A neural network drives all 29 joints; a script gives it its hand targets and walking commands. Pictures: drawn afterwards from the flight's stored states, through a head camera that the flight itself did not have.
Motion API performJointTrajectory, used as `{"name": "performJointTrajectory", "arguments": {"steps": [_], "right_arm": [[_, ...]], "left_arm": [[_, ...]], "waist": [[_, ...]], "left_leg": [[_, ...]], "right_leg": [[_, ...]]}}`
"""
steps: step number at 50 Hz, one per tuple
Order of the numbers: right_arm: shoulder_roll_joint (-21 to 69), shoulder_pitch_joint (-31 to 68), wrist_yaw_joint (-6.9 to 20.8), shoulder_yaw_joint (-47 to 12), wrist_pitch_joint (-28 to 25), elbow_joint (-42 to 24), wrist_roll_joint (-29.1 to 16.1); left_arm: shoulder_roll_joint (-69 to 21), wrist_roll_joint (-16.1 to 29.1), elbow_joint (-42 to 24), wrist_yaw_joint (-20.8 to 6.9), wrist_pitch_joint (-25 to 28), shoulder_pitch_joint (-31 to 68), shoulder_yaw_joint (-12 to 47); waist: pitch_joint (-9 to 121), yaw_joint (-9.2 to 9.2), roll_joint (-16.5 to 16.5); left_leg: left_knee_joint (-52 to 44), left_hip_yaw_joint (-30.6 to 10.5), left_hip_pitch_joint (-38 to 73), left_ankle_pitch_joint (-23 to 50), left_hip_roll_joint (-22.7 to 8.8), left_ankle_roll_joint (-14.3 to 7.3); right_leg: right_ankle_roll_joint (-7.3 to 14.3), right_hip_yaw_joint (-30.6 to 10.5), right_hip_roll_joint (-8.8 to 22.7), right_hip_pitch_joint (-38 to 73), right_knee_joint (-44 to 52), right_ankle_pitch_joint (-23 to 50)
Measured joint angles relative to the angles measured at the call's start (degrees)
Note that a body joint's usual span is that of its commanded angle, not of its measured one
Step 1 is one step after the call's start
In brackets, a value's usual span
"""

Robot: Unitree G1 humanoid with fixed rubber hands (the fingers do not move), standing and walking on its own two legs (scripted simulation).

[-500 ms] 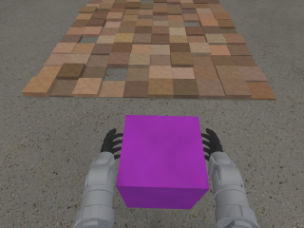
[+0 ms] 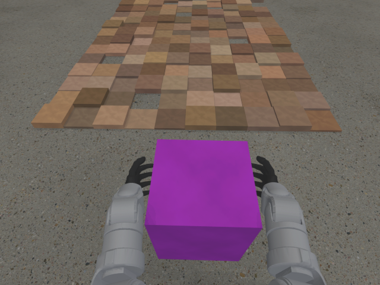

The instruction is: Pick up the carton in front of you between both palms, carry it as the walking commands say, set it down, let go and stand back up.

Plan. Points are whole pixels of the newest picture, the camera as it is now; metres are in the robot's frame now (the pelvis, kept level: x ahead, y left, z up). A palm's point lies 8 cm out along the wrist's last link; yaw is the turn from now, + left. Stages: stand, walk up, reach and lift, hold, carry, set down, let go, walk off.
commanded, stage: reach and lift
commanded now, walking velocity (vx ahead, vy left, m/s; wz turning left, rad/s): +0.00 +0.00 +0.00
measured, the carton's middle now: (200, 203) +0.31 +0.00 -0.05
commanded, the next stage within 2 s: hold in 0.62 s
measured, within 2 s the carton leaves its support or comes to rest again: neither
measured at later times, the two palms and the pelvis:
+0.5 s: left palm (133, 184) +0.31 +0.15 +0.04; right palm (269, 184) +0.31 -0.15 +0.04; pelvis +0.02 +0.00 +0.01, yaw +0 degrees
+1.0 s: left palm (132, 186) +0.29 +0.15 +0.05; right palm (274, 187) +0.29 -0.15 +0.05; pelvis +0.01 +0.00 +0.01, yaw +0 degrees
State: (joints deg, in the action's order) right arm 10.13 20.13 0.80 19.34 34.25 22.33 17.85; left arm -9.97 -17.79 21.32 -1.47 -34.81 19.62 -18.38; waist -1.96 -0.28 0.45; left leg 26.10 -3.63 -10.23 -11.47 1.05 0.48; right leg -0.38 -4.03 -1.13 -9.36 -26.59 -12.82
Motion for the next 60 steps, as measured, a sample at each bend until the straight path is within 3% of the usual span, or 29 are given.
{"name": "performJointTrajectory", "arguments": {"steps": [32, 39, 60], "right_arm": [[-1.3, -4.8, -0.3, -5.8, 5.0, -6.4, -1.7], [-1.7, -6.4, -0.7, -7.7, 7.7, -10.7, -2.9], [-0.9, -2.8, 0.1, -4.3, 8.4, -8.0, -1.3]], "left_arm": [[1.3, 2.0, -6.4, 0.7, -5.0, -4.9, 5.6], [1.7, 3.1, -10.6, 1.0, -7.5, -6.5, 7.5], [0.8, 1.8, -7.7, 0.4, -8.4, -2.6, 4.5]], "waist": [[0.4, -0.23, -0.2], [0.7, 0.10, -0.2], [-0.7, 0.08, -0.1]], "left_leg": [[-5.5, 0.0, 6.2, 1.0, -0.2, 0.0], [-6.9, -0.1, 7.9, 1.7, -0.3, 0.0], [-4.6, 0.2, 7.0, 1.4, 0.0, -0.1]], "right_leg": [[0.1, -0.2, 0.1, 6.1, 5.5, 1.0], [0.1, -0.1, 0.1, 7.9, 7.0, 1.8], [-0.1, -0.4, 0.2, 6.9, 4.5, 1.4]]}}
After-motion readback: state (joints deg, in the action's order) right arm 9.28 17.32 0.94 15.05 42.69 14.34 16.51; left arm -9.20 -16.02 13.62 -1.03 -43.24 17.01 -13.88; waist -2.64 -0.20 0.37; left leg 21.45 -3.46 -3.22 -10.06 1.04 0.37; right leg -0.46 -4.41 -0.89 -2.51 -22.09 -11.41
